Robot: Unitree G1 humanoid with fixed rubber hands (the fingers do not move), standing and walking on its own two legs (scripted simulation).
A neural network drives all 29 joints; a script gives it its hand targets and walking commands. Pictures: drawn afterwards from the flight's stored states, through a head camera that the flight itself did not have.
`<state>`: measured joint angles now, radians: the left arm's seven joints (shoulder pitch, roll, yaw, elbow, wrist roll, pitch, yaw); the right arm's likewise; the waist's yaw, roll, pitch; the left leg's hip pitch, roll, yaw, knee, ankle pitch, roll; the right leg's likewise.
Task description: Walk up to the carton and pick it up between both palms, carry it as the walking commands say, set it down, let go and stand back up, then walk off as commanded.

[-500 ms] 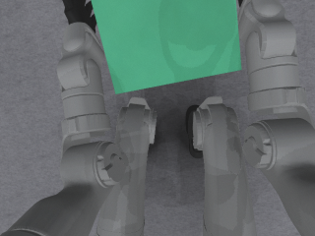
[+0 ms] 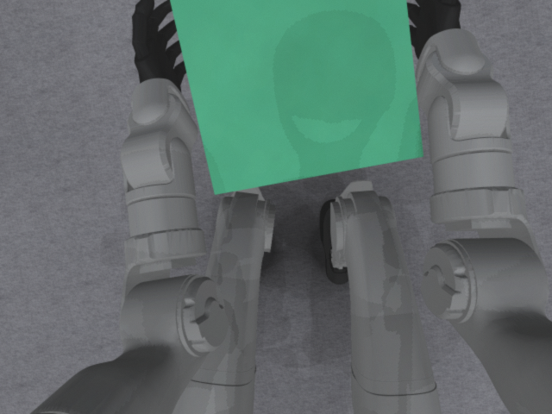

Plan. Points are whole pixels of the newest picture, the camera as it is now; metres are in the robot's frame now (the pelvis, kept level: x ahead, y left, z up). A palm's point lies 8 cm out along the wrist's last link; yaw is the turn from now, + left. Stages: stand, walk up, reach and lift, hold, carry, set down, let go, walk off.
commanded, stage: reach and lift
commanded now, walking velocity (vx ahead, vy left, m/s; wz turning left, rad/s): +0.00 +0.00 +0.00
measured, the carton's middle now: (299, 91) +0.47 +0.01 -0.15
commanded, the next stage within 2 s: none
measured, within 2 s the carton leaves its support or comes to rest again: neither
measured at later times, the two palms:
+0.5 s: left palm (126, 64) +0.46 +0.17 -0.02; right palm (457, 4) +0.51 -0.12 -0.02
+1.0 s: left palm (74, 71) +0.44 +0.17 +0.06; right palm out of the picture +0.49 -0.12 +0.06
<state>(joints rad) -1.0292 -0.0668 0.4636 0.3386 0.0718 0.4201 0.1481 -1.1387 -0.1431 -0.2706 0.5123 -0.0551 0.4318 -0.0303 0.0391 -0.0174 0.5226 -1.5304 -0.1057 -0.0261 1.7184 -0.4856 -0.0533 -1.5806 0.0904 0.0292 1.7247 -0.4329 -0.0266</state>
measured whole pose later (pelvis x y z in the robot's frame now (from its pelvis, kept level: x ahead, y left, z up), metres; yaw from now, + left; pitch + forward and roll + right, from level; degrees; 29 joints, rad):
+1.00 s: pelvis +0.00 +0.00 +0.10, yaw +0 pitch +7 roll +1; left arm -0.86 -0.09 0.42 0.30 0.09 0.44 0.13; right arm -0.99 -0.08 -0.26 0.49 -0.07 0.44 -0.04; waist 0.06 -0.01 0.52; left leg -1.07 -0.09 -0.08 1.34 -0.40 -0.05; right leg -1.10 0.09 0.02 1.33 -0.36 -0.04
